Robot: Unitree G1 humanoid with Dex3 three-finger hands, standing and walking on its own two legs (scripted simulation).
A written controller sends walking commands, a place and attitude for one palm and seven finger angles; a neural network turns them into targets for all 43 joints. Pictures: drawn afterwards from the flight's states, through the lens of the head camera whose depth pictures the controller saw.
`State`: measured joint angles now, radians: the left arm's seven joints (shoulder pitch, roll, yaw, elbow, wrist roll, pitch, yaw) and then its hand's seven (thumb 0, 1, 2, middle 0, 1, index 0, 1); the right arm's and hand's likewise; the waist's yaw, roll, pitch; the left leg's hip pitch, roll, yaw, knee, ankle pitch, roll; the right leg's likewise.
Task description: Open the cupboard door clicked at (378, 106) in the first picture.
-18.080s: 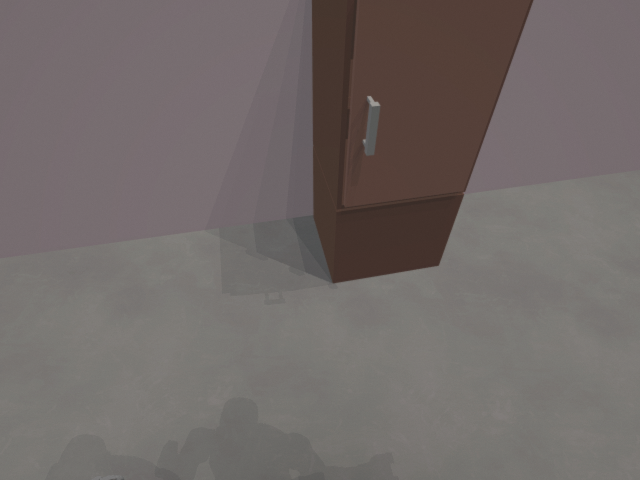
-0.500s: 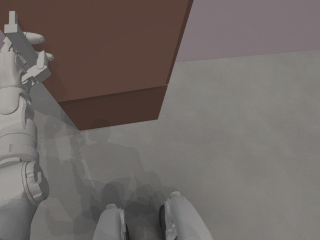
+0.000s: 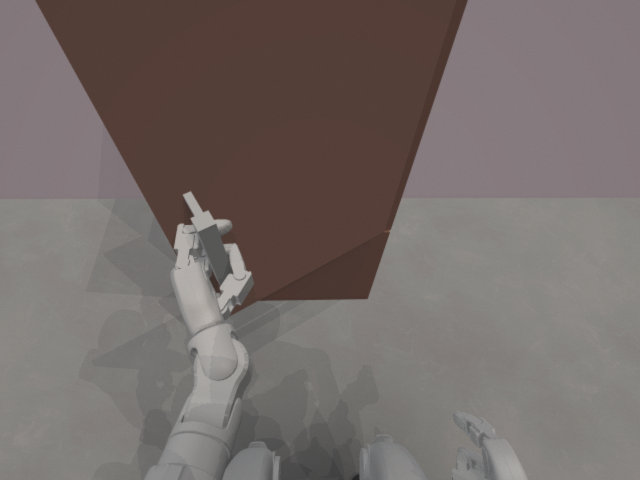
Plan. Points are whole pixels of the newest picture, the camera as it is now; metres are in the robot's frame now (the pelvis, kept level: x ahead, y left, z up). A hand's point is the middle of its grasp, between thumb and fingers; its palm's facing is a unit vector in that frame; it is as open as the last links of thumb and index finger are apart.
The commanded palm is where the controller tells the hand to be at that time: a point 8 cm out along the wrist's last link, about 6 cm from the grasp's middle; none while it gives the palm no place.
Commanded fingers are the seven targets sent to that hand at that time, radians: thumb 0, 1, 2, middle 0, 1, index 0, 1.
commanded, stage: pull the door open along its arc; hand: left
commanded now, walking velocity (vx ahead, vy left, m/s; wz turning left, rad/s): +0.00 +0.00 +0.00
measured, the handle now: (209, 242) +0.40 +0.16 +0.04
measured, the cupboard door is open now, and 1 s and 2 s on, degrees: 31 43 45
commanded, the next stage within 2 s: open thumb and fingers to let go in 0.16 s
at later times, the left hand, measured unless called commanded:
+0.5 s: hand (288, 314) +0.31 +0.05 +0.03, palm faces +0.45 -0.89 -0.03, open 7.0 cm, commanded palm +0.26 +0.10 +0.03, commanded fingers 0.00 -0.01 0.51 -0.34 -1.25 -0.34 -1.25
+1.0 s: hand (288, 315) +0.31 +0.05 +0.03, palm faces +0.42 -0.91 -0.01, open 14.5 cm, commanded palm +0.26 +0.10 +0.03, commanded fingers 0.00 -0.50 0.30 -0.17 -0.40 -0.17 -0.40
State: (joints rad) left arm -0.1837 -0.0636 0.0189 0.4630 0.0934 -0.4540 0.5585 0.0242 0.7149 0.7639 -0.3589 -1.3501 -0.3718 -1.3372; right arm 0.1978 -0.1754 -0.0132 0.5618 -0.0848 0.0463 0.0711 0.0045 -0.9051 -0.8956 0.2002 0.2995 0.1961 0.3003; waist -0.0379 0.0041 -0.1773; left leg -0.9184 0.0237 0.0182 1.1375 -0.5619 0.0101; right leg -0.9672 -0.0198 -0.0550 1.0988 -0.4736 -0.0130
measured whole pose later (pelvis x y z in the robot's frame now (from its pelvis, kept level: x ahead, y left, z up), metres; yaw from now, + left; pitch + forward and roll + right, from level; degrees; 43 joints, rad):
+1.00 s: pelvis -0.02 -0.04 +0.00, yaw +3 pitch +16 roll +1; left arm -0.10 -0.11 -0.12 0.44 0.11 -0.45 0.62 0.00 -0.47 0.32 -0.29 -0.88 -0.29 -0.88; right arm 0.18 -0.18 -0.02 0.63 -0.09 -0.04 0.00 0.01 -0.90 -0.90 0.20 0.30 0.20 0.30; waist -0.03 0.01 -0.16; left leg -0.90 0.01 -0.02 1.13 -0.52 -0.04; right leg -0.96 -0.03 -0.09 1.14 -0.47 -0.06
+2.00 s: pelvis -0.01 +0.00 -0.02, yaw +2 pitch +17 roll -1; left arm 0.29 0.07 -0.18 0.01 -0.02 -0.42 0.07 -0.01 -0.50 0.30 -0.17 -0.31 -0.18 -0.31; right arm 0.21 -0.20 0.01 0.43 -0.02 -0.03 0.01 0.01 -0.90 -0.90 0.20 0.30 0.20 0.30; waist 0.00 0.02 -0.15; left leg -0.94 0.00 -0.01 1.23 -0.58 0.01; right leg -0.99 -0.05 -0.07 1.20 -0.51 -0.02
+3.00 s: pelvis +0.00 -0.01 +0.02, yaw +3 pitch +10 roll -2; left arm 0.58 0.24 0.12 -0.29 -0.26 -0.27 -0.18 -0.01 -0.46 0.32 -0.15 -0.30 -0.16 -0.30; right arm 0.29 -0.23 0.02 0.42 0.04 -0.09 -0.08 0.01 -0.90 -0.90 0.20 0.30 0.20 0.30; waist 0.00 0.04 -0.15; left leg -0.68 0.02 -0.04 1.04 -0.53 0.00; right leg -0.70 -0.02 -0.11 0.98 -0.46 -0.02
